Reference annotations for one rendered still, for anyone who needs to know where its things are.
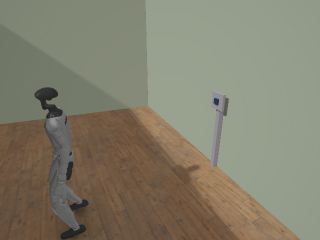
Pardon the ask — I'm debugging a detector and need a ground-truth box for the left robot upper arm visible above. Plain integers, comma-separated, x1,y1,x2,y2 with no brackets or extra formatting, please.
46,118,71,154

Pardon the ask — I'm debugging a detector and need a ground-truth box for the robot left forearm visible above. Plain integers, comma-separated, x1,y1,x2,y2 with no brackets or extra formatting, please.
56,148,70,185

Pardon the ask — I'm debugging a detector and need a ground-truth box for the robot left hand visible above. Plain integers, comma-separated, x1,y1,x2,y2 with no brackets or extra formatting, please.
53,183,67,205

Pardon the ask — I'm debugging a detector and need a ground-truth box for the button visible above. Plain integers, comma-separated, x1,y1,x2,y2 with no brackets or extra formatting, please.
213,98,219,105

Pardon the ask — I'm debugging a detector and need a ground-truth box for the panel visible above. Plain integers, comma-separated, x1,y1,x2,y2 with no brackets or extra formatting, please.
210,91,226,167

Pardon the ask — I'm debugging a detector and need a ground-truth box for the humanoid robot torso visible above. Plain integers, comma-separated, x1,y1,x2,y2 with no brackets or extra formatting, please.
44,111,75,169

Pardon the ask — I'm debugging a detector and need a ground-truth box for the robot right thigh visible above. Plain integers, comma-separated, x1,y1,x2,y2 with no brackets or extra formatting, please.
48,154,59,185

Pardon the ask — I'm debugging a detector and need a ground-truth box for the robot right hand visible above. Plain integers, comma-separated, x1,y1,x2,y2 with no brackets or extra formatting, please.
53,151,59,161

